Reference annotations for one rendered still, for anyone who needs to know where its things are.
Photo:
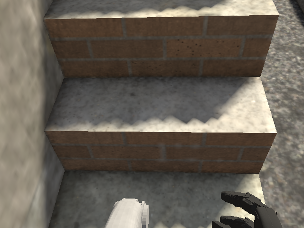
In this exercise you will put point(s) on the robot left thigh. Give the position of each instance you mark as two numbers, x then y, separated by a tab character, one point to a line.
129	213

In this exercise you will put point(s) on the robot right hand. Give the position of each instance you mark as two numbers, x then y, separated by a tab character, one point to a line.
265	217

